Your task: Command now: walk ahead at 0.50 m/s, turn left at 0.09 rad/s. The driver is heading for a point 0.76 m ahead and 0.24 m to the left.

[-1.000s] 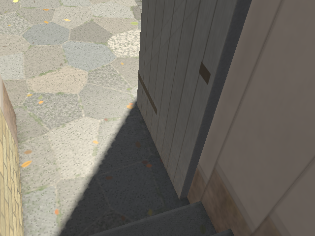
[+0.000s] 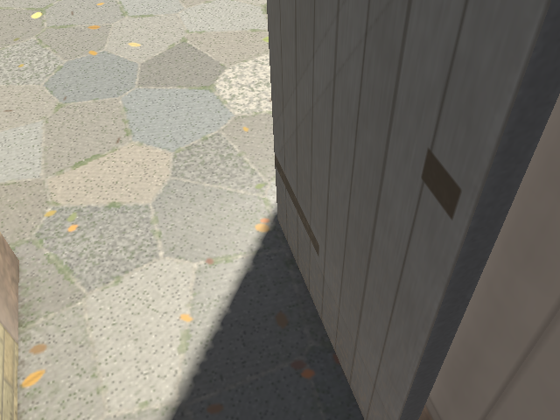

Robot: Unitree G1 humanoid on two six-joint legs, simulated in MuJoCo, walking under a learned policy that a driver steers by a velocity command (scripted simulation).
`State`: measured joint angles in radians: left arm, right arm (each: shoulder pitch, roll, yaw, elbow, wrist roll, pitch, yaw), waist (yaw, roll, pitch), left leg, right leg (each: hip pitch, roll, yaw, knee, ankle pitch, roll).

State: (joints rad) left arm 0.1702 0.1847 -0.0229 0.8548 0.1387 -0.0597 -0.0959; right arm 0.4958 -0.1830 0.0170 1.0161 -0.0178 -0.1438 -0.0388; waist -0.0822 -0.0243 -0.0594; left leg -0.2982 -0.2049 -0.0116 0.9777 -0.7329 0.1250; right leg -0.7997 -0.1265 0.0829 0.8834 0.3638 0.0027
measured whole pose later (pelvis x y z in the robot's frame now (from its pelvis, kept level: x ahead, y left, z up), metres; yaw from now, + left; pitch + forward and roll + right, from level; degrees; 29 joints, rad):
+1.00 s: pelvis +0.52 +0.24 -0.31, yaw +25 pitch +4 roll +1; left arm 0.03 0.20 0.04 0.77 0.03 -0.12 0.01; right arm 0.31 -0.19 -0.04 0.93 0.01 -0.02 -0.06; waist -0.03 -0.04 0.00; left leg -0.16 -0.13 -0.08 0.56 -0.44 0.09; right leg -0.64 0.02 0.01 0.65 0.03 0.03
